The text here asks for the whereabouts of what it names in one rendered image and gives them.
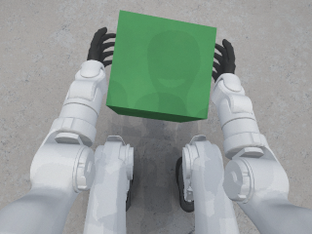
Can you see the left robot thigh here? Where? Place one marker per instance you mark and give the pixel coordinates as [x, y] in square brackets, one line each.
[106, 211]

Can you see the right robot shin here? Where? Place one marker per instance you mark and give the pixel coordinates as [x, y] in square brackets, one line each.
[188, 191]

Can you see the right robot upper arm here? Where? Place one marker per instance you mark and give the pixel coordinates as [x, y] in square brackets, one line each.
[260, 187]

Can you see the robot right forearm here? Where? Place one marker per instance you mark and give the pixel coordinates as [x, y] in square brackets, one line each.
[242, 137]

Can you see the robot left forearm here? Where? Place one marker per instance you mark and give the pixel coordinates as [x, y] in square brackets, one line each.
[76, 123]

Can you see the carton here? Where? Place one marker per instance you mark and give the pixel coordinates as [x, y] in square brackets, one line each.
[161, 68]

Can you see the robot left hand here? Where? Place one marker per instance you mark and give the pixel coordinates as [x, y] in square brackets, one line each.
[97, 47]

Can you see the left robot upper arm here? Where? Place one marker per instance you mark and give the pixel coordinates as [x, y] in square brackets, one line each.
[60, 172]

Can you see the robot right hand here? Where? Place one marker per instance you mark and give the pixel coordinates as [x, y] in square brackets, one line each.
[226, 59]

